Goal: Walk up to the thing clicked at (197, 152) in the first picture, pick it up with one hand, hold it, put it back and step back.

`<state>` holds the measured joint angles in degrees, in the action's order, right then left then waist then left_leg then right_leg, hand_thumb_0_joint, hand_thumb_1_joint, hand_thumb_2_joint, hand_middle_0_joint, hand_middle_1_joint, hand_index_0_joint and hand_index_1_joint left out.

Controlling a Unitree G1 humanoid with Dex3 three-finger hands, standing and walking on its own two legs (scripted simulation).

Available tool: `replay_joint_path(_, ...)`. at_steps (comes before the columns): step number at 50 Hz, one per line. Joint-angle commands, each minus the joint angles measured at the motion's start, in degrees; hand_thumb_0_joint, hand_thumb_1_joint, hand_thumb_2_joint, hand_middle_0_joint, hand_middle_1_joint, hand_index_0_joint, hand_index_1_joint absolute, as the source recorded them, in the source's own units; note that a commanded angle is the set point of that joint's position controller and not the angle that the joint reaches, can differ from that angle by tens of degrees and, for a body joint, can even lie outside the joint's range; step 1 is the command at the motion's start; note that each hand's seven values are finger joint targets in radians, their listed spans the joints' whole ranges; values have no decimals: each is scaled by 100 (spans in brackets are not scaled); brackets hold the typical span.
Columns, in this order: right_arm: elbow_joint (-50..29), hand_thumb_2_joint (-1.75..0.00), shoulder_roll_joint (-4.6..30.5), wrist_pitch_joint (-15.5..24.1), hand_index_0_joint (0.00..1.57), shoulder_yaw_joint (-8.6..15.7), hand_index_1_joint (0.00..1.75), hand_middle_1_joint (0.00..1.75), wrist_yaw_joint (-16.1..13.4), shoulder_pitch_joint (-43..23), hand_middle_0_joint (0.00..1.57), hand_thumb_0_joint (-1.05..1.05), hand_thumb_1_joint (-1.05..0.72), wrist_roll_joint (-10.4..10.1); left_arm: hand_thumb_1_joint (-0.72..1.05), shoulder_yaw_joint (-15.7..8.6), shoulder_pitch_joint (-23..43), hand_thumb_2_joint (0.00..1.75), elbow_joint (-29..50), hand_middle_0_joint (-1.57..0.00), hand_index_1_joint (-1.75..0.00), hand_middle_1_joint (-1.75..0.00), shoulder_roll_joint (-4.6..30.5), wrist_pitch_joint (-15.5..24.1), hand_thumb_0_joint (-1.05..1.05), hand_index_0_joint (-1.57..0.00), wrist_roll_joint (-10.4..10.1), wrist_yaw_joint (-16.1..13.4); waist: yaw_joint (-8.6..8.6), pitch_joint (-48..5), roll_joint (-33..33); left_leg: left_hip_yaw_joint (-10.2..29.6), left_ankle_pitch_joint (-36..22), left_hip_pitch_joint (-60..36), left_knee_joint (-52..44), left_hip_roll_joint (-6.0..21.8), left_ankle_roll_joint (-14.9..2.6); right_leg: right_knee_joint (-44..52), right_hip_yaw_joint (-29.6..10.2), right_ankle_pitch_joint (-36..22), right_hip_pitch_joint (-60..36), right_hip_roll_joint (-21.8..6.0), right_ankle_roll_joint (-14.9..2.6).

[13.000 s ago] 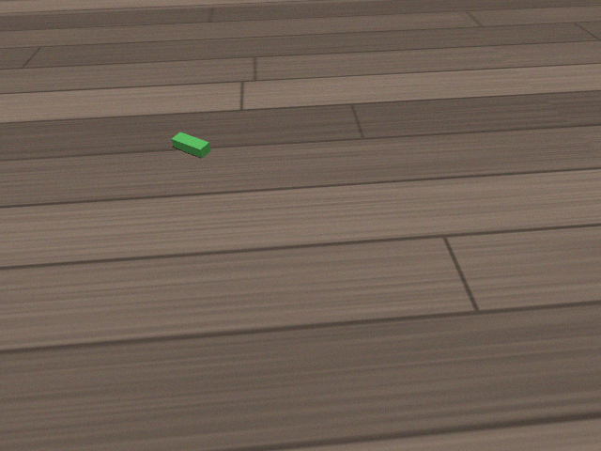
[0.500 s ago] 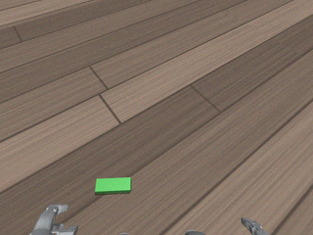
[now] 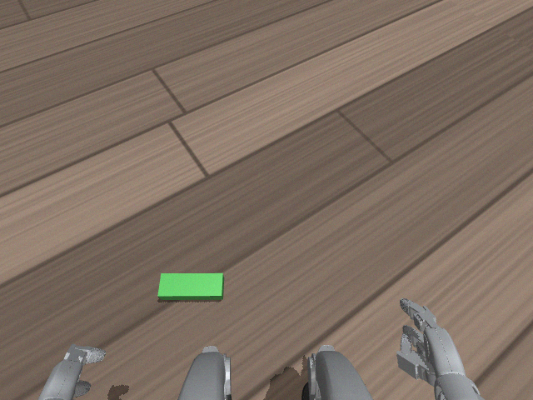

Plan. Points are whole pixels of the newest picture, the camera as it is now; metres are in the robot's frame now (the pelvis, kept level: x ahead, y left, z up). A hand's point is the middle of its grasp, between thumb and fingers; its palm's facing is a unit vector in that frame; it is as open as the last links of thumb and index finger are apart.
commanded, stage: rise first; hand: left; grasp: from above
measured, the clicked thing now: (192, 286) +0.44 +0.23 -0.65
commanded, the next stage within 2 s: approach in 1.98 s
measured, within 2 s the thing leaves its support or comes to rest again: neither
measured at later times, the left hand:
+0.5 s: hand (131, 330) +0.27 +0.31 -0.35, palm faces -0.49 -0.38 -0.78, open 14.1 cm
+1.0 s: hand (148, 305) +0.34 +0.31 -0.45, palm faces -0.47 -0.09 -0.88, open 14.2 cm
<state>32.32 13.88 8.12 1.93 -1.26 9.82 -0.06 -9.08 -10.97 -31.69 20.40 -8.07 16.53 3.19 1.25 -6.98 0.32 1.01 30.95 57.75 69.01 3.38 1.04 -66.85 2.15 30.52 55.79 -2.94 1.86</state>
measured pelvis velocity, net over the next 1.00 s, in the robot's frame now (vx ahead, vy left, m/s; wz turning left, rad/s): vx -0.09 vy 0.01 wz -0.09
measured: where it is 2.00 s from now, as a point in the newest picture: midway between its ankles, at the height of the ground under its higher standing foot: outside the picture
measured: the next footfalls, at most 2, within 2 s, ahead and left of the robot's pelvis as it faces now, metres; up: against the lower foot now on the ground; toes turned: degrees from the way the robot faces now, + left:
none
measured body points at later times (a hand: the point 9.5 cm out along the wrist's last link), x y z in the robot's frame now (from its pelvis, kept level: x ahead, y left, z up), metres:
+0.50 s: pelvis -0.07 +0.00 -0.21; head +0.14 +0.01 +0.19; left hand +0.29 +0.32 -0.30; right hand +0.09 -0.28 -0.35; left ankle +0.01 +0.13 -0.64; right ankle +0.01 -0.14 -0.64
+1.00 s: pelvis -0.09 +0.01 -0.31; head +0.13 +0.05 +0.08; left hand +0.37 +0.31 -0.40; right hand -0.02 -0.29 -0.42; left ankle +0.01 +0.13 -0.64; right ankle +0.01 -0.14 -0.64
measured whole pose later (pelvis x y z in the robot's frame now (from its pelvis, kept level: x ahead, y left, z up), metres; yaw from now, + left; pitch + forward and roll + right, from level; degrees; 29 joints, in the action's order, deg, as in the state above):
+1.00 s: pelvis -0.09 +0.01 -0.31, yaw -5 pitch +32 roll -7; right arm 42.6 16.1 -0.1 1.3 5.8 7.4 6.0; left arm -9.7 42.9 -70.3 43.2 20.7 68.5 -14.1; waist 7.6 -4.6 -0.4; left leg 7.7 37.3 127.3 131.8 1.7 0.6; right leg -127.5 2.0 37.3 122.6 -2.1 2.7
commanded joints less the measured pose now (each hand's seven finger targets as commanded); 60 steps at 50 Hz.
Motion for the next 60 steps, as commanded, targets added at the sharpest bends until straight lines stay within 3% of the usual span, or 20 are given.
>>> replay_joint_path(1,-495,-89,889,347,20,410,30,30,21,83,20,0,-86,35,-53,-351,692,99,311,-4,-108,-107,1227,464,0,-4,437,-121,192,-1404,331,-31,-1498,-353,-41,-205,-148,-57,-2,-1235,261,282,-293)
replay_joint_path(5,-471,-89,980,468,20,457,30,30,106,-56,20,0,-87,25,-56,-325,1269,100,102,-6,-108,-108,1449,1101,0,-5,1037,-183,140,-2011,396,-35,-1152,460,769,-268,-155,-852,-78,-1043,1027,260,-290)
replay_joint_path(11,-278,-90,1187,377,20,546,30,30,234,-106,20,0,-91,6,-59,-685,1838,101,-290,-7,-110,-109,2150,1746,0,-6,1839,-438,-139,-2871,653,106,-1227,1107,1649,-248,-108,-2017,-45,-934,2158,221,-334)
replay_joint_path(15,-118,-91,1236,232,20,626,30,30,283,8,20,0,-92,38,-58,-658,2782,101,-266,-7,-110,-110,2422,1907,0,-7,2272,-609,-27,-3455,646,84,-1177,1512,2287,-241,-140,-2469,-6,-922,2600,222,-321)
replay_joint_path(17,-3,-91,1244,175,20,630,30,30,307,46,20,0,-93,66,-59,-656,3237,101,-540,-8,-109,-109,2567,1985,0,-8,2475,-669,30,-3498,537,49,-928,1994,2613,-264,-170,-2664,2,-755,2804,229,-308)
replay_joint_path(19,81,-91,1259,108,20,635,30,30,331,116,20,0,-94,100,-59,-743,3616,101,-784,-8,-108,-108,2885,2081,0,-8,2734,-717,-18,-3608,409,0,-739,2345,2918,-274,-211,-2810,4,-585,2924,242,-300)
replay_joint_path(24,277,-91,1304,-44,20,611,30,30,397,311,20,0,-91,171,-57,-529,4430,103,-1418,-8,-108,-108,2962,2316,0,-7,3187,-770,93,-3655,294,-8,-345,2936,3445,-277,-242,-3212,96,-281,3393,247,-291)
replay_joint_path(26,337,-90,1336,-115,20,592,30,30,410,381,20,0,-90,197,-57,-609,4768,104,-1521,-7,-107,-107,3239,2426,0,-7,3399,-833,114,-3799,292,-22,-144,3190,3621,-288,-264,-3340,116,-104,3453,262,-285)
replay_joint_path(27,351,-90,1335,-149,20,560,30,30,418,380,20,0,-88,207,-55,-745,4866,103,-1581,-6,-106,-106,3487,2471,0,-6,3466,-886,57,-3800,254,-35,-64,3321,3695,-294,-270,-3404,134,-2,3430,271,-281)
replay_joint_path(31,401,-89,1361,-316,20,505,30,30,480,402,20,0,-87,267,-54,-655,5310,104,-1901,-5,-105,-104,3558,2655,0,-5,3798,-1068,140,-3588,616,93,257,3420,3810,-274,-249,-3813,291,284,4110,300,-323)
replay_joint_path(33,463,-89,1381,-391,20,491,30,30,500,425,20,0,-86,311,-55,-741,5484,105,-2071,-5,-104,-103,3749,2740,0,-4,4001,-1191,124,-3457,712,131,464,3525,3887,-273,-245,-3953,337,456,4393,312,-332)
replay_joint_path(34,477,-90,1386,-423,20,467,30,30,523,401,20,0,-87,343,-53,-637,5654,103,-2135,-5,-103,-104,3686,2789,0,-5,4069,-1236,213,-3378,812,156,525,3578,3962,-277,-245,-4042,360,493,4561,300,-333)
replay_joint_path(37,555,-90,1432,-523,20,448,30,30,562,482,20,0,-88,411,-55,-665,6054,104,-2243,-5,-102,-101,3927,2888,0,-5,4362,-1462,263,-3536,951,174,464,3592,4165,-289,-237,-4258,403,437,4738,308,-350)
replay_joint_path(40,657,-90,1456,-599,20,408,30,30,604,528,20,0,-89,502,-54,-547,6363,103,-2527,-5,-100,-100,3914,2934,0,-5,4607,-1677,421,-3400,1030,173,403,3739,4369,-306,-243,-4409,438,370,4953,299,-343)
replay_joint_path(46,784,-90,1515,-713,20,390,30,30,652,552,20,0,-90,613,-56,-417,6785,104,-3086,-5,-98,-97,4054,2888,0,-4,5083,-1971,514,-3220,1164,183,604,3968,4572,-343,-240,-4627,502,496,5345,297,-355)
replay_joint_path(51,875,-90,1532,-765,20,368,30,30,688,558,20,0,-90,684,-55,-261,7053,101,-3250,-5,-99,-100,3992,2884,0,-5,5328,-2097,574,-3335,1360,231,325,3807,4742,-342,-211,-4885,559,253,5586,285,-357)
replay_joint_path(53,876,-90,1570,-786,20,366,30,30,710,612,20,0,-90,715,-54,-323,7155,101,-3333,-5,-98,-99,4133,2905,0,-5,5411,-2156,642,-3438,1302,224,170,3865,4882,-352,-224,-4945,572,115,5513,296,-346)
replay_joint_path(54,911,-90,1572,-805,20,373,30,30,712,591,20,0,-90,728,-54,-339,7195,101,-3316,-5,-99,-99,4125,2917,0,-6,5463,-2197,597,-3462,1346,226,97,3841,4894,-352,-213,-5005,567,57,5555,286,-348)
replay_joint_path(60,982,-90,1522,-863,20,324,30,30,758,592,20,0,-91,829,-55,-263,7354,101,-3521,-6,-99,-99,4108,3005,0,-6,5725,-2362,691,-3428,1389,179,-59,3930,5117,-365,-235,-5128,581,-24,5640,315,-345)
